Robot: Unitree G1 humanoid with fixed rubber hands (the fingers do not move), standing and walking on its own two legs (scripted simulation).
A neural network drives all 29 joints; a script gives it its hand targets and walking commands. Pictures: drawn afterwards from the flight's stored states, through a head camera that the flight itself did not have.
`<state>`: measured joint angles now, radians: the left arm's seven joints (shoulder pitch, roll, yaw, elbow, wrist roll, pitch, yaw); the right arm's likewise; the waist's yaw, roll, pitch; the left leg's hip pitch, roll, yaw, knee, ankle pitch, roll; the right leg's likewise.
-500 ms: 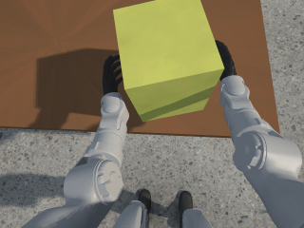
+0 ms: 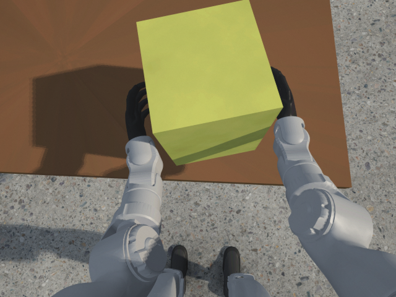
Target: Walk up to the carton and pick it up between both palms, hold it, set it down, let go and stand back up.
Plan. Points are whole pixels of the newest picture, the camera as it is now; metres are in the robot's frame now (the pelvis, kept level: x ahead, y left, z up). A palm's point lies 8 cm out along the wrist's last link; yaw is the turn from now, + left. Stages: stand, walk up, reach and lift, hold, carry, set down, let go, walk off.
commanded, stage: reach and lift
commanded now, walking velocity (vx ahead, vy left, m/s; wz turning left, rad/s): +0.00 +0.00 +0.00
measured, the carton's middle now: (206, 97) +0.50 +0.04 -0.06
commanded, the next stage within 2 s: none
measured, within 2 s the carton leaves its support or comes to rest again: neither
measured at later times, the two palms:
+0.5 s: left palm (138, 130) +0.41 +0.17 -0.05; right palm (279, 109) +0.47 -0.11 -0.05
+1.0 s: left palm (141, 136) +0.40 +0.17 -0.06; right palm (279, 110) +0.47 -0.11 -0.06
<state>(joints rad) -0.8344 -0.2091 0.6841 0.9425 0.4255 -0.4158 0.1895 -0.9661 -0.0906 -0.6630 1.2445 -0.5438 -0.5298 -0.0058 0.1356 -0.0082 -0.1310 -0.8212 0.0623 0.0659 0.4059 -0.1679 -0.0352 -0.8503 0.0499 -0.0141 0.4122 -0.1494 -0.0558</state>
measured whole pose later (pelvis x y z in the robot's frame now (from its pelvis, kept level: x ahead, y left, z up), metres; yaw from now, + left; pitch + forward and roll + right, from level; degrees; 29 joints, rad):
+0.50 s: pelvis +0.01 +0.01 +0.00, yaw +0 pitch +36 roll +1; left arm -0.81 -0.21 0.65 0.97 0.41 -0.45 0.21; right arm -0.95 -0.10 -0.67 1.29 -0.52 -0.60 -0.01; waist 0.12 -0.02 -0.16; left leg -0.85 0.06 0.09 0.40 -0.17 -0.02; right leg -0.88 0.03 -0.03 0.41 -0.16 -0.05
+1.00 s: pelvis +0.00 +0.00 -0.03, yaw +1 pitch +39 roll +1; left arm -0.87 -0.14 0.62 1.18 0.23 -0.54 0.20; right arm -1.05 -0.18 -0.54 1.54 -0.39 -0.67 -0.03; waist 0.15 -0.01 -0.28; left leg -1.07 0.08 0.08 0.68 -0.29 -0.03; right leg -1.10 0.03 -0.06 0.70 -0.28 -0.07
